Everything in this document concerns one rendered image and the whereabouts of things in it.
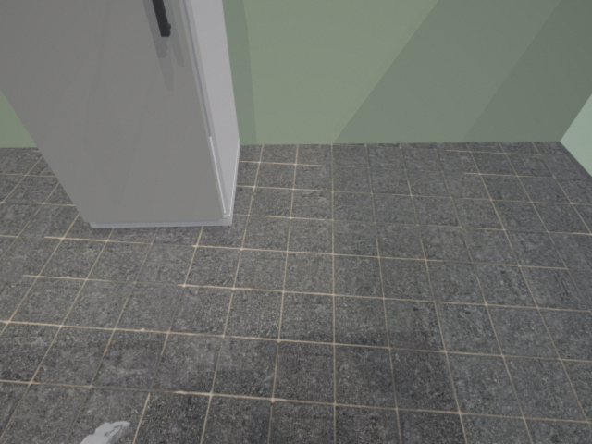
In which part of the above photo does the handle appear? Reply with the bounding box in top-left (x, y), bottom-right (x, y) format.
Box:
top-left (152, 0), bottom-right (171, 37)

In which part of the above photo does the fridge door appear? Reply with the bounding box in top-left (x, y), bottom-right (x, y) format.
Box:
top-left (0, 0), bottom-right (224, 222)

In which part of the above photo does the left robot hand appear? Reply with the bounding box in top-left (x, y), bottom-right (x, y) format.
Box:
top-left (81, 421), bottom-right (130, 444)

